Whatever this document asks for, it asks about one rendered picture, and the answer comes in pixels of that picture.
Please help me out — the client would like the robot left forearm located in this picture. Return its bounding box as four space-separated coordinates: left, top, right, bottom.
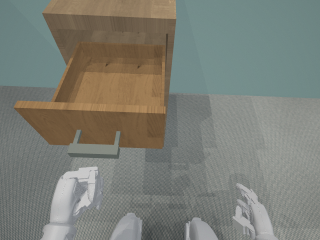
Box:
40 223 77 240

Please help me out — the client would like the drawer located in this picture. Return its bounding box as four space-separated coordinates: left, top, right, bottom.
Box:
13 41 166 149

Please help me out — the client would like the robot right hand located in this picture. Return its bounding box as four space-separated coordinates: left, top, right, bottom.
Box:
232 183 274 240

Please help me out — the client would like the cabinet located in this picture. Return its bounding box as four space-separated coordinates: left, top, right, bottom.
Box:
42 0 176 147

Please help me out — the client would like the robot right shin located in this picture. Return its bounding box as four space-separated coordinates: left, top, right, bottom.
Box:
192 217 202 221

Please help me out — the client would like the robot left hand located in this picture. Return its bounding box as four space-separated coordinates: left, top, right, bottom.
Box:
49 166 105 226

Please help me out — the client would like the handle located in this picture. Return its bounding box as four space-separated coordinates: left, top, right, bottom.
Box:
67 129 121 159

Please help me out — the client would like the robot left thigh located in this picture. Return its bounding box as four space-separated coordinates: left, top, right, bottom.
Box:
109 215 143 240

